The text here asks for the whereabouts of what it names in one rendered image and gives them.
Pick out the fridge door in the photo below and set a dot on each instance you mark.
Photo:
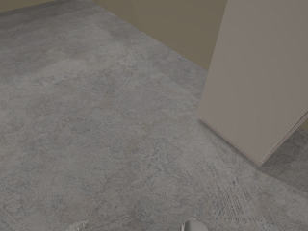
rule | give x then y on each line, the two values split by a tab
256	88

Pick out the left robot hand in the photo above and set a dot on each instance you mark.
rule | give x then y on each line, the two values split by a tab
79	226

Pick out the right robot thigh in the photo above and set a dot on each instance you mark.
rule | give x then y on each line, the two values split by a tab
193	225

